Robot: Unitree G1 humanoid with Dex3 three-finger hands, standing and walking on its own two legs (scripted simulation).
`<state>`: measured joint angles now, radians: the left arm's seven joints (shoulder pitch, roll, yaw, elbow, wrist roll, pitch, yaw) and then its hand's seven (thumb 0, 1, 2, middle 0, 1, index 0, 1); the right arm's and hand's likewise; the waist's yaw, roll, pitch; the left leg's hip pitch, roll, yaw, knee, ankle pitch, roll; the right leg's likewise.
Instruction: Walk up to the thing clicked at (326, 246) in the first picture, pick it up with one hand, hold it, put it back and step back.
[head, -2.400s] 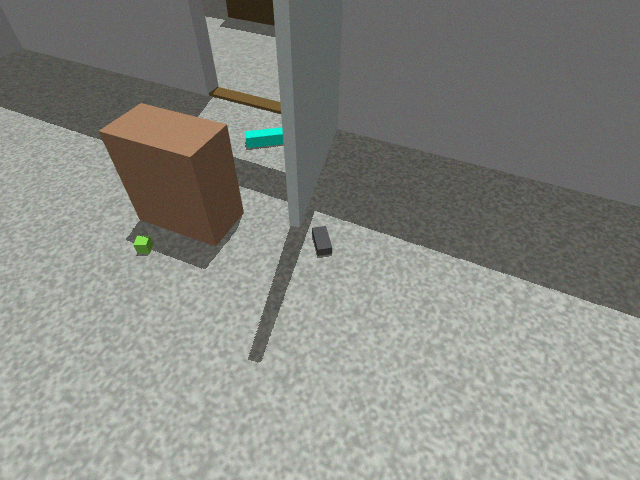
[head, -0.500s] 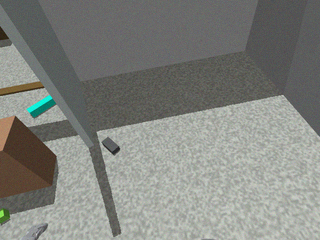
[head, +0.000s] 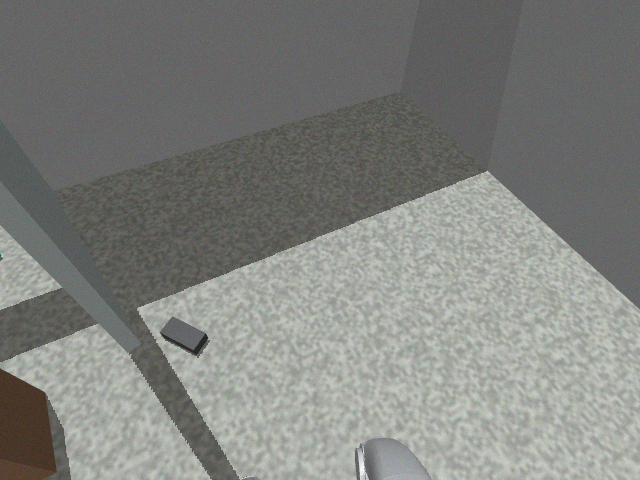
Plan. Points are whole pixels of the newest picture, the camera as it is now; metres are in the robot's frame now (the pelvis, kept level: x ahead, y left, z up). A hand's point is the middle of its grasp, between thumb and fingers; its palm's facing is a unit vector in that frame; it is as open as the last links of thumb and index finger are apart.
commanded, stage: walk up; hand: left
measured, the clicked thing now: (184, 335) +0.64 +0.38 -0.73
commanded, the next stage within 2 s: none
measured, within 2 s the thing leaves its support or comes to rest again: neither
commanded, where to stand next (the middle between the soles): +0.14 +0.33 m, yaw -33 degrees
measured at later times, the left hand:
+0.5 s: hand out of the picture +0.18 +0.51 -0.13, palm faces -0.20 -0.76 -0.62, open 7.4 cm
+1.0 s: hand out of the picture +0.34 +0.58 -0.14, palm faces -0.43 -0.78 -0.45, open 7.4 cm
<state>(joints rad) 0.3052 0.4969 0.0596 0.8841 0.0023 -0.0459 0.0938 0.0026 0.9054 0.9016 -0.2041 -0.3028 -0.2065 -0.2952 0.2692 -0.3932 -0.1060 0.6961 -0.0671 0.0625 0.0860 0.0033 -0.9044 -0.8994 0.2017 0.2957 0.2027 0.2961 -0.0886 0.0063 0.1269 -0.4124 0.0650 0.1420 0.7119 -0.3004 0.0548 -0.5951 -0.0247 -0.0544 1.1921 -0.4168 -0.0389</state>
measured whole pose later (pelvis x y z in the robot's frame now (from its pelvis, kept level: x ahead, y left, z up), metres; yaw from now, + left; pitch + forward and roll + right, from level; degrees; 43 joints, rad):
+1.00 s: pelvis +0.10 +0.39 -0.02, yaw -23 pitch -1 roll -1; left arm 0.16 0.39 0.05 0.78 0.02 -0.01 0.02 0.00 0.90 0.90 -0.20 -0.30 -0.21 -0.30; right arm 0.35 -0.40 -0.07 0.80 -0.01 0.02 -0.01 0.01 -0.90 -0.90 0.20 0.30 0.21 0.30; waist -0.07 0.05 0.17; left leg -0.31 0.02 0.24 0.82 -0.50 0.10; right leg -0.41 0.04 -0.02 0.86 -0.42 -0.08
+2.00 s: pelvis +0.07 +0.37 +0.00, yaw -35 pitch -2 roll +0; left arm 0.18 0.36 0.03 0.95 0.00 -0.01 0.01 0.00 0.90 0.90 -0.20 -0.30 -0.21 -0.30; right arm 0.21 -0.36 -0.02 0.95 -0.01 -0.02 0.01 0.00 -0.90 -0.90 0.20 0.30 0.20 0.30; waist 0.01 0.02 0.10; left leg -0.36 0.00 0.01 0.73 -0.33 0.01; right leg -0.33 -0.02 0.02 0.80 -0.48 -0.02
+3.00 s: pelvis +0.08 +0.37 +0.02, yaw -32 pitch -2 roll +0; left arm 0.07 0.36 0.02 1.13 0.02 -0.02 0.00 0.00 0.91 0.90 -0.20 -0.30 -0.21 -0.30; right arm 0.06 -0.36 -0.03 1.10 -0.01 0.02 0.03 0.00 -0.91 -0.90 0.20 0.30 0.20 0.30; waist 0.01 0.03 0.07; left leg -0.21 -0.01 -0.05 0.44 -0.19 0.00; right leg -0.13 -0.04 -0.04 0.42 -0.25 0.03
